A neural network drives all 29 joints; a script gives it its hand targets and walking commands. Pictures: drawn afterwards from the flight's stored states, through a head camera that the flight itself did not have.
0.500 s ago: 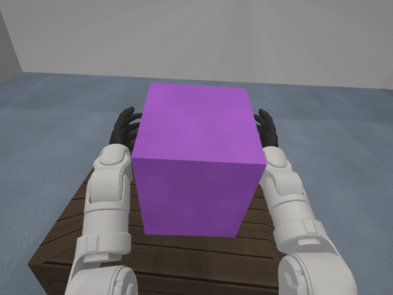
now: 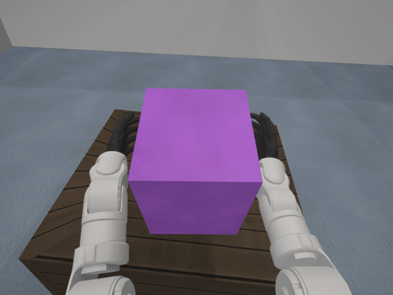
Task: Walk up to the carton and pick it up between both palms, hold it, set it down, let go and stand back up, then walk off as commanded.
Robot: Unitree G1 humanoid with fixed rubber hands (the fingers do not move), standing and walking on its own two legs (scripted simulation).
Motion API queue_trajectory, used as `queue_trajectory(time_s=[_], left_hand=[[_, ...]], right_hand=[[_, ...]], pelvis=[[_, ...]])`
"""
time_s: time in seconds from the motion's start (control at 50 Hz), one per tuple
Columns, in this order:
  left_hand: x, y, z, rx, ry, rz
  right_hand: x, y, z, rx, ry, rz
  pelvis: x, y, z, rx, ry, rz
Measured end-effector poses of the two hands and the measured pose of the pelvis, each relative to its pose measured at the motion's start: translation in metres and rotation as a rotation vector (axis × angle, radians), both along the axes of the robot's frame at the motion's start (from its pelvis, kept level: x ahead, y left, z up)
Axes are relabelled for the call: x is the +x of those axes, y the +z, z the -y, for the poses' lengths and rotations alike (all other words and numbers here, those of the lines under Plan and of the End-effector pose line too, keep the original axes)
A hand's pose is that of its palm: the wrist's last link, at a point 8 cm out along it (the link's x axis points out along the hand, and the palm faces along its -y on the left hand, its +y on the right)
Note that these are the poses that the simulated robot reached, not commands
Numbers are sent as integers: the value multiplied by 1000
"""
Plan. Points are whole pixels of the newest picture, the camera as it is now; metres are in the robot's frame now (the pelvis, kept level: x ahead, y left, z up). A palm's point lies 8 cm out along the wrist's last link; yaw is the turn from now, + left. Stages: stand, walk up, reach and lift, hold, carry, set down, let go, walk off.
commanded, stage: set down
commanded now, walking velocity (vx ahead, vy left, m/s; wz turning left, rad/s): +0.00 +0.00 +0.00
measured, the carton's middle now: (194, 166) +0.37 +0.03 +0.11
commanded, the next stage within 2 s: none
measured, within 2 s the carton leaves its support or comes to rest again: neither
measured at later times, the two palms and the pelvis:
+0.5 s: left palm (119, 167) +0.33 +0.17 +0.14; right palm (268, 167) +0.36 -0.12 +0.13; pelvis -0.01 +0.00 +0.00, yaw +0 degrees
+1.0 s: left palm (133, 170) +0.35 +0.15 +0.11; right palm (267, 168) +0.39 -0.14 +0.10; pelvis +0.01 -0.01 +0.00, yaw +0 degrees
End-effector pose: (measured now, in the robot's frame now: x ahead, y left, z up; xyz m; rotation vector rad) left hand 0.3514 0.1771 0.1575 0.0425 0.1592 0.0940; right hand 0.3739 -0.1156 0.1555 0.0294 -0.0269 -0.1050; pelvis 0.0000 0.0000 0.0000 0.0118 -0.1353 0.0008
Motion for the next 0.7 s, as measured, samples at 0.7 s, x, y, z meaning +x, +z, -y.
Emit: queue_trajectory(time_s=[0.7], left_hand=[[-5, -30, 15, -20, 44, -6]], right_hand=[[-2, -37, 16, -44, 51, -45]], pelvis=[[-1, 0, 3, 4, 1, -10]])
